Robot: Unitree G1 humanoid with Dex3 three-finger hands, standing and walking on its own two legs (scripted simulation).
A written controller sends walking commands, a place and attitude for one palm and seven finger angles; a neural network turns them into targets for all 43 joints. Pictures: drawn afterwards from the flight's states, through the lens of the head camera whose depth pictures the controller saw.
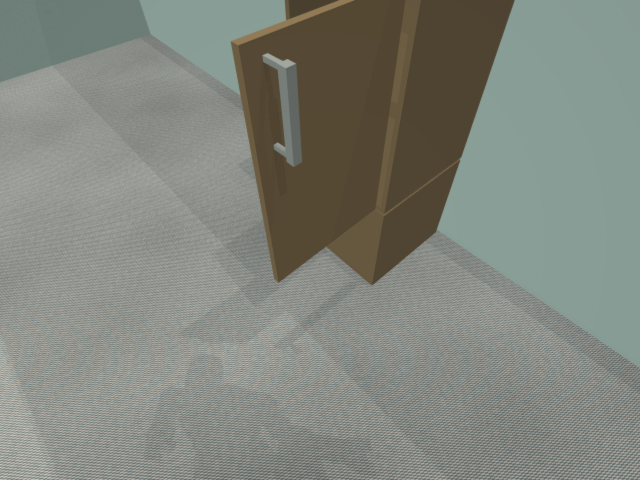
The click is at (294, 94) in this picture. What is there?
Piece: cupboard door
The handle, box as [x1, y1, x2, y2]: [262, 53, 301, 166]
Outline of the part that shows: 267,53 262,55 263,61 278,70 285,140 284,147 276,143 274,144 274,149 285,156 287,162 294,166 301,161 296,67 295,63 287,59 282,61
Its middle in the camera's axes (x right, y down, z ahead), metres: -0.06 -0.20 +0.62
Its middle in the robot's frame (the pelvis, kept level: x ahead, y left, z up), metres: +0.62 +0.09 +0.12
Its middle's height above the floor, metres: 0.91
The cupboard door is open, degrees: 92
